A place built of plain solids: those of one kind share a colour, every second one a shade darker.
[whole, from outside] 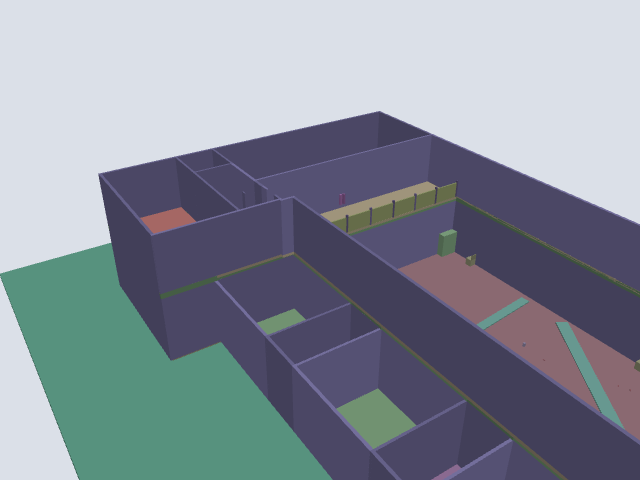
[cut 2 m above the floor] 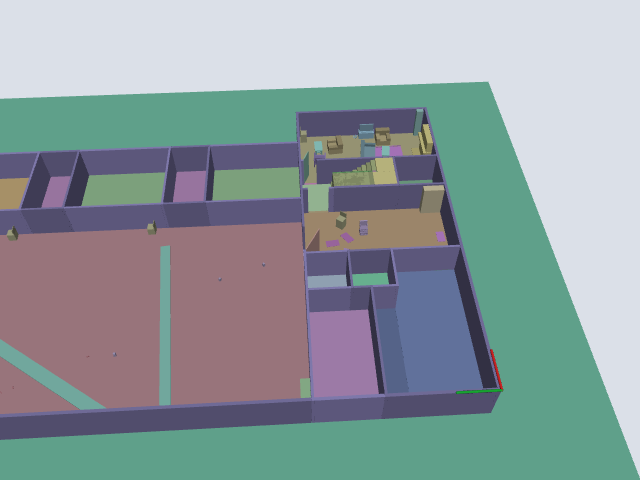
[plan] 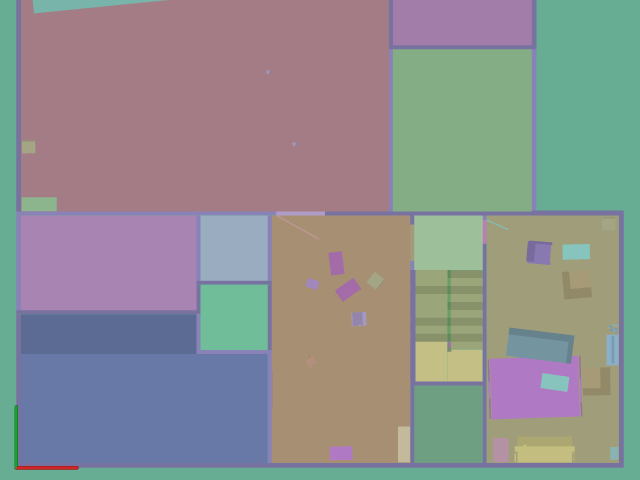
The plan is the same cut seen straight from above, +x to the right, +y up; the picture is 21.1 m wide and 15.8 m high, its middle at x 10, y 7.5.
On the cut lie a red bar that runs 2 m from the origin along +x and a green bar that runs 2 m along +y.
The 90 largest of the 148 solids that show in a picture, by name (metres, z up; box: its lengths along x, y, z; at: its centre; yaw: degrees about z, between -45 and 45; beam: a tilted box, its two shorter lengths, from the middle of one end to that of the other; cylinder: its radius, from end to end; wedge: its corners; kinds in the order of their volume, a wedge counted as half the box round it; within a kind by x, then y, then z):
{
 "under_1": {"box": [32.0, 42.9, 0.5], "at": [10.0, 15.45, -0.85]},
 "wall_1": {"box": [0.16, 4.9, 3.93], "at": [0.08, 2.61, 1.67]},
 "wall_2": {"box": [0.16, 5.39, 3.29], "at": [0.08, 2.85, 5.57]},
 "wall_3": {"box": [0.16, 3.12, 3.93], "at": [0.08, 6.75, 1.67]},
 "wall_4": {"box": [0.16, 25.06, 3.29], "at": [0.08, 18.21, 5.57]},
 "wall_5": {"box": [0.16, 22.3, 3.93], "at": [0.08, 19.59, 1.67]},
 "wall_6": {"box": [6.07, 0.13, 3.93], "at": [3.03, 5.12, 1.67]},
 "wall_7": {"box": [8.56, 0.13, 3.93], "at": [4.28, 8.38, 1.67]},
 "wall_8": {"box": [0.13, 1.18, 3.93], "at": [6.0, 4.47, 1.67]},
 "wall_9": {"box": [0.13, 2.15, 3.93], "at": [6.0, 7.24, 1.67]},
 "wall_10": {"box": [13.15, 0.13, 3.29], "at": [6.57, 5.62, 5.57]},
 "wall_11": {"box": [2.48, 0.13, 3.93], "at": [7.17, 3.81, 1.67]},
 "wall_12": {"box": [2.48, 0.13, 3.93], "at": [7.17, 6.09, 1.67]},
 "wall_13": {"box": [0.13, 3.59, 3.93], "at": [8.35, 1.96, 1.67]},
 "wall_14": {"box": [0.13, 2.15, 3.93], "at": [8.35, 4.96, 1.67]},
 "wall_15": {"box": [0.13, 2.15, 3.93], "at": [8.35, 7.24, 1.67]},
 "wall_16": {"box": [20.0, 0.16, 7.52], "at": [10.0, 0.08, 3.46]},
 "wall_17": {"box": [0.13, 5.34, 3.93], "at": [12.34, 11.11, 1.67]},
 "wall_18": {"box": [0.13, 2.25, 3.93], "at": [12.34, 15.04, 1.67]},
 "wall_19": {"box": [0.13, 5.34, 3.93], "at": [12.34, 18.96, 1.67]},
 "wall_20": {"box": [0.13, 2.25, 3.93], "at": [12.34, 22.89, 1.67]},
 "wall_21": {"box": [0.13, 6.6, 3.93], "at": [12.34, 27.44, 1.67]},
 "wall_22": {"box": [0.16, 22.14, 3.29], "at": [12.35, 19.67, 5.57]},
 "wall_23": {"box": [0.13, 2.55, 7.52], "at": [13.04, 1.44, 3.46]},
 "wall_24": {"box": [0.17, 2.71, 3.29], "at": [13.06, 4.2, 5.57]},
 "wall_25": {"box": [0.17, 3.67, 3.93], "at": [13.06, 4.67, 1.67]},
 "wall_26": {"box": [0.17, 0.83, 3.29], "at": [13.06, 6.09, 5.57]},
 "wall_27": {"box": [2.51, 0.13, 7.52], "at": [14.23, 2.77, 3.46]},
 "wall_28": {"box": [4.86, 0.13, 3.93], "at": [14.7, 13.85, 1.67]},
 "wall_29": {"box": [4.86, 0.13, 3.93], "at": [14.7, 16.23, 1.67]},
 "wall_30": {"box": [4.86, 0.13, 3.93], "at": [14.7, 21.7, 1.67]},
 "wall_31": {"box": [4.86, 0.13, 3.93], "at": [14.7, 24.07, 1.67]},
 "wall_32": {"box": [9.84, 0.13, 3.93], "at": [15.08, 8.38, 1.67]},
 "wall_33": {"box": [0.13, 2.55, 7.52], "at": [15.42, 1.44, 3.46]},
 "wall_34": {"box": [0.13, 4.54, 3.93], "at": [15.42, 5.11, 1.67]},
 "wall_35": {"box": [0.13, 5.47, 3.29], "at": [15.42, 5.58, 5.57]},
 "wall_36": {"box": [7.73, 0.031, 3.29], "at": [16.14, 8.46, 5.57]},
 "wall_37": {"box": [7.03, 0.13, 3.29], "at": [16.49, 8.38, 5.57]},
 "wall_38": {"box": [0.16, 5.31, 3.93], "at": [17.05, 11.12, 1.67]},
 "wall_39": {"box": [0.16, 2.25, 3.93], "at": [17.05, 15.04, 1.67]},
 "wall_40": {"box": [0.16, 5.34, 3.93], "at": [17.05, 18.96, 1.67]},
 "wall_41": {"box": [0.16, 2.25, 3.93], "at": [17.05, 22.89, 1.67]},
 "wall_42": {"box": [0.16, 6.6, 3.93], "at": [17.05, 27.44, 1.67]},
 "wall_43": {"box": [0.16, 8.15, 7.52], "at": [19.92, 4.24, 3.46]},
 "floor_gym_1": {"box": [12.11, 22.3, 0.5], "at": [6.21, 19.59, -0.25]},
 "stair_1": {"box": [1.05, 2.36, 2.55], "at": [13.67, 5.33, 0.97]},
 "stair_2": {"box": [1.05, 2.09, 2.73], "at": [13.67, 5.46, 1.07]},
 "stair_3": {"box": [1.05, 1.83, 2.92], "at": [13.67, 5.59, 1.16]},
 "stair_4": {"box": [1.05, 1.57, 3.11], "at": [13.67, 5.72, 1.25]},
 "stair_5": {"box": [1.05, 0.79, 3.67], "at": [13.67, 6.12, 1.53]},
 "stair_6": {"box": [1.05, 0.52, 3.85], "at": [13.67, 6.25, 1.63]},
 "stair_7": {"box": [1.05, 0.26, 2.17], "at": [14.83, 4.02, 0.79]},
 "stair_8": {"box": [1.05, 0.52, 1.98], "at": [14.83, 4.15, 0.69]},
 "stair_9": {"box": [1.05, 0.79, 1.8], "at": [14.83, 4.28, 0.6]},
 "stair_10": {"box": [1.05, 1.05, 1.61], "at": [14.83, 4.42, 0.5]},
 "stair_11": {"box": [1.05, 1.31, 1.42], "at": [14.83, 4.55, 0.41]},
 "stair_12": {"box": [1.05, 1.57, 1.24], "at": [14.83, 4.68, 0.32]},
 "stair_13": {"box": [1.05, 1.83, 1.05], "at": [14.83, 4.81, 0.22]},
 "stair_14": {"box": [1.05, 2.09, 0.86], "at": [14.83, 4.94, 0.13]},
 "stair_15": {"box": [1.05, 2.36, 0.67], "at": [14.83, 5.07, 0.04]},
 "stair_16": {"box": [1.05, 2.62, 0.49], "at": [14.83, 5.2, -0.06]},
 "floor_changing_1": {"box": [4.57, 5.34, 0.5], "at": [14.69, 11.11, -0.25]},
 "floor_changing_2": {"box": [4.57, 5.34, 0.5], "at": [14.69, 18.96, -0.25]},
 "floor_entrance_1": {"box": [4.56, 8.15, 0.5], "at": [10.69, 4.24, -0.25]},
 "floor_restaurant_1": {"box": [5.78, 1.31, 0.5], "at": [3.05, 4.41, -0.25]},
 "floor_restaurant_2": {"box": [8.13, 3.59, 0.5], "at": [4.22, 1.96, -0.25]},
 "floor_club_1": {"box": [4.36, 8.15, 0.5], "at": [17.66, 4.24, -0.25]},
 "floor_app_store_1": {"box": [4.57, 6.6, 0.5], "at": [14.69, 27.44, -0.25]},
 "floor_wc_1": {"box": [4.57, 2.25, 0.5], "at": [14.69, 15.04, -0.25]},
 "floor_wc_2": {"box": [4.57, 2.25, 0.5], "at": [14.69, 22.89, -0.25]},
 "floor_kitchen_1": {"box": [5.78, 3.12, 0.5], "at": [3.05, 6.75, -0.25]},
 "stair_landing_1": {"box": [1.05, 1.31, 2.36], "at": [13.67, 3.5, 0.88]},
 "stair_landing_2": {"box": [1.16, 1.05, 2.36], "at": [14.77, 3.37, 0.88]},
 "upper_floor_club_1": {"box": [4.36, 8.15, 0.16], "at": [17.66, 4.24, 3.85]},
 "upper_floor_gallery_1": {"box": [12.82, 2.76, 0.16], "at": [6.57, 7.06, 3.85]},
 "floor_sback_1": {"box": [2.25, 2.55, 0.5], "at": [14.23, 1.44, -0.25]},
 "floor_wc_men_1": {"box": [2.22, 2.15, 0.5], "at": [7.17, 4.96, -0.25]},
 "floor_wc_women_1": {"box": [2.22, 2.15, 0.5], "at": [7.17, 7.24, -0.25]},
 "floor_stair_hall_1": {"box": [2.25, 1.8, 0.5], "at": [14.23, 7.41, -0.25]},
 "fireplace_1": {"box": [1.8, 0.36, 2.87], "at": [17.4, 0.35, 1.44]},
 "wall_foot_1": {"box": [0.16, 25.06, 0.17], "at": [0.08, 18.21, 3.85]},
 "wall_foot_2": {"box": [0.16, 22.14, 0.17], "at": [12.35, 19.67, 3.85]},
 "wall_band_1": {"box": [0.16, 22.3, 0.31], "at": [0.08, 19.59, 3.77]},
 "stair_guard_1": {"box": [12.11, 0.08, 0.98], "at": [6.21, 8.4, 4.42]},
 "trophy_cabinet_1": {"box": [0.4, 1.18, 1.9], "at": [12.76, 0.77, 0.95]},
 "badminton_posts_stowed_1": {"box": [1.16, 0.46, 1.55], "at": [0.76, 8.68, 0.78]},
 "sofa_1": {"box": [2.16, 0.93, 0.34], "at": [17.25, 4.02, 0.28], "yaw": -7.1},
 "disc_markers_1": {"box": [0.68, 11.97, 0.08], "at": [3.96, 22.78, 0.03], "yaw": -34.3},
 "tea_trolley_1": {"box": [0.5, 0.8, 1.3], "at": [15.95, 0.58, 0.65]},
 "rug_1": {"box": [2.9, 2.0, 0.08], "at": [17.08, 2.64, -0.03], "yaw": 1.9}
}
